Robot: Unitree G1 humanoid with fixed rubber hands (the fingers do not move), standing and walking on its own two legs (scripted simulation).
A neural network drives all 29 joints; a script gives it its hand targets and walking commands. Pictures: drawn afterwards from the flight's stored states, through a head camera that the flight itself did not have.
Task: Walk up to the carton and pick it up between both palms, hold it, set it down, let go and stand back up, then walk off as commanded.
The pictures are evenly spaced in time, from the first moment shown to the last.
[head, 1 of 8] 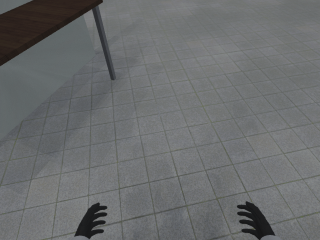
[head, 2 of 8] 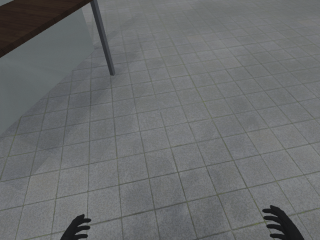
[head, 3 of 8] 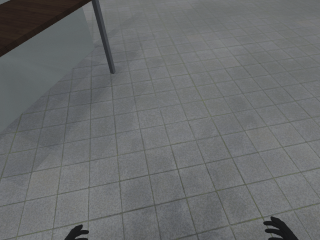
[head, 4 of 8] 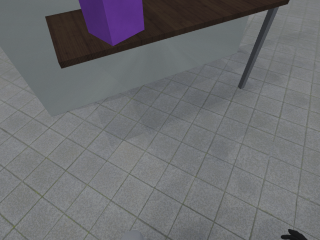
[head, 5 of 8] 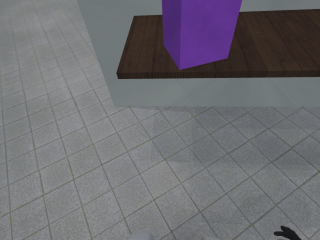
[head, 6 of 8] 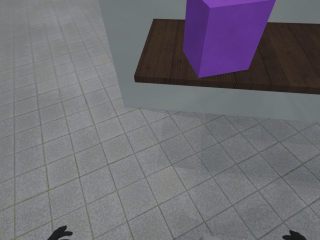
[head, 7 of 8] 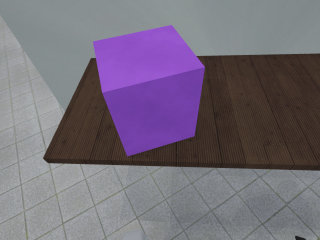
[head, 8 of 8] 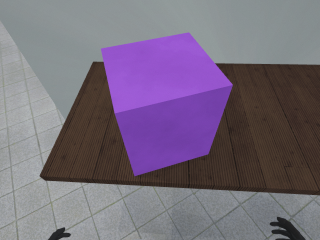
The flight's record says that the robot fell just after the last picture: no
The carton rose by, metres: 0.00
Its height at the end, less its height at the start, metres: +0.00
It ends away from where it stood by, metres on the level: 0.00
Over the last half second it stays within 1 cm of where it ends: yes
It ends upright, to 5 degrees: yes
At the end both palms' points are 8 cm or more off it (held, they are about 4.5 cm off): yes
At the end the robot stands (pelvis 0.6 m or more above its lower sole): yes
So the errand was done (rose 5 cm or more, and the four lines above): no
